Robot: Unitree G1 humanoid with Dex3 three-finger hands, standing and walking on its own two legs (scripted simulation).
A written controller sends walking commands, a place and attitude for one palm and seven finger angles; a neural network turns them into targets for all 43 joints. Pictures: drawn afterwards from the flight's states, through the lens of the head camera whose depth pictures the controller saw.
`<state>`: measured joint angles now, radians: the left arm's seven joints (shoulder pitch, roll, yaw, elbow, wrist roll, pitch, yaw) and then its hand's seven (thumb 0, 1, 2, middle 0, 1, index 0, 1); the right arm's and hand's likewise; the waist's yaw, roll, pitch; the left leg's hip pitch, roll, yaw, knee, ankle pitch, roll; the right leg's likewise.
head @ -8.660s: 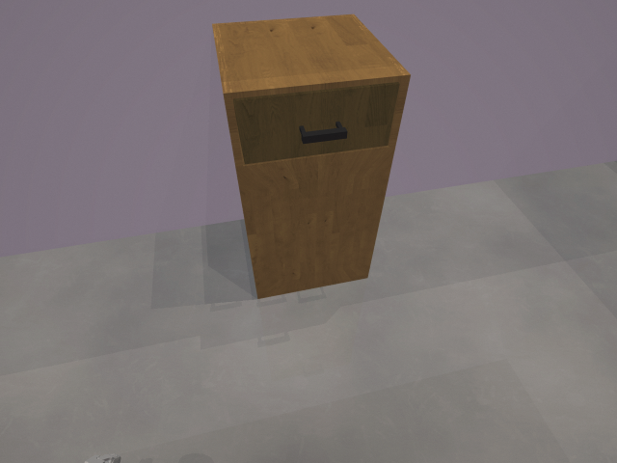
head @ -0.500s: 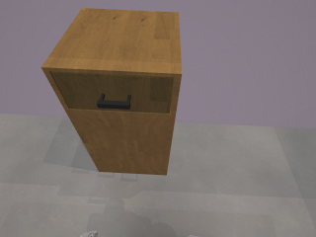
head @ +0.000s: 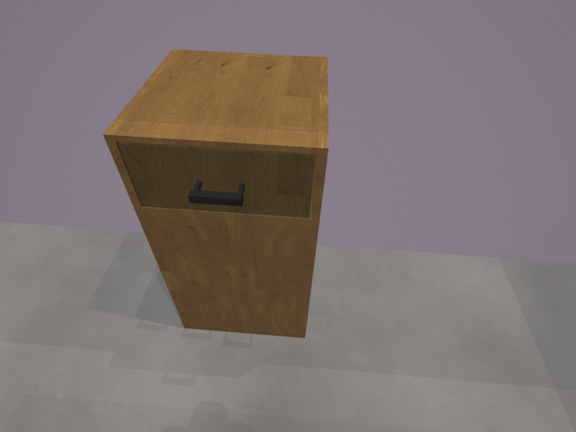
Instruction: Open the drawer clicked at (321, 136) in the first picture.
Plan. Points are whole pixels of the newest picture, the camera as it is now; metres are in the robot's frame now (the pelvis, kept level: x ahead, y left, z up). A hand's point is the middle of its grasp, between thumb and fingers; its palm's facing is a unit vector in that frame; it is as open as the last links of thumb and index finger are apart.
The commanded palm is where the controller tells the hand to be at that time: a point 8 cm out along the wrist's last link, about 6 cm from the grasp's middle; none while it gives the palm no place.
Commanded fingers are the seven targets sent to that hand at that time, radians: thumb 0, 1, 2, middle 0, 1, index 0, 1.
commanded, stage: come to a stop and stand still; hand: left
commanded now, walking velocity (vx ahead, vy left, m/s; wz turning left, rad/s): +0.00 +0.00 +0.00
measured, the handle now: (218, 192) +0.58 +0.18 -0.03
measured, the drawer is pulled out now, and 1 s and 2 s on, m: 0.00 0.00 0.00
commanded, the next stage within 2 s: look again from close up in 0.72 s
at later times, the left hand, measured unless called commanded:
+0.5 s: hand out of the picture -0.06 +0.20 -0.17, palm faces +0.02 -0.98 -0.18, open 7.4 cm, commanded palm none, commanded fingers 0.00 0.90 0.90 -0.20 -0.30 -0.20 -0.30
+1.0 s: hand out of the picture -0.07 +0.18 -0.17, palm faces +0.03 -0.99 -0.13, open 7.4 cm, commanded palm none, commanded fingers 0.00 0.90 0.90 -0.20 -0.30 -0.20 -0.30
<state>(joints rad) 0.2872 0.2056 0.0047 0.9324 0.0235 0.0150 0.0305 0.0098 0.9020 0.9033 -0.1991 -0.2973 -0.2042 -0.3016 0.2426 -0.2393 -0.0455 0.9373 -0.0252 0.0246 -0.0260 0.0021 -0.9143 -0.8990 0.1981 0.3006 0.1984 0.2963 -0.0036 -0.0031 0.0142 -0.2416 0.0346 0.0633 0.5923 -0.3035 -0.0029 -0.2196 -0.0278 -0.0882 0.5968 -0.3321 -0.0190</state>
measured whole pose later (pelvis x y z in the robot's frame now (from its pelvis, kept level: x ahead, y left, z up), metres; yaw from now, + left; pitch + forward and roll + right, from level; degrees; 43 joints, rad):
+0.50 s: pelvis -0.04 +0.03 +0.01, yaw +0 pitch -2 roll -1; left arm 0.39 0.16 -0.01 1.05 0.02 0.01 0.04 0.01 0.90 0.90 -0.20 -0.30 -0.20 -0.30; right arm 0.37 -0.13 0.00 1.09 -0.02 0.03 -0.01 0.00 -0.91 -0.90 0.20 0.30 0.20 0.30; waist -0.01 0.00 -0.01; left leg -0.26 0.02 0.08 0.49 -0.19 0.04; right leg -0.23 -0.04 -0.08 0.45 -0.19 0.01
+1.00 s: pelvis -0.04 +0.03 +0.01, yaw -1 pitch -2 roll -1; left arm 0.41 0.09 -0.01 1.10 0.03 -0.01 0.05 0.01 0.90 0.90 -0.20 -0.30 -0.20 -0.30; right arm 0.33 -0.12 -0.02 1.10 -0.02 0.01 -0.02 0.01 -0.92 -0.90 0.20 0.30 0.20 0.30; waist 0.00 0.00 -0.02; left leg -0.27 0.01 0.10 0.49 -0.20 0.05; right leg -0.24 -0.04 -0.05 0.45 -0.19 0.03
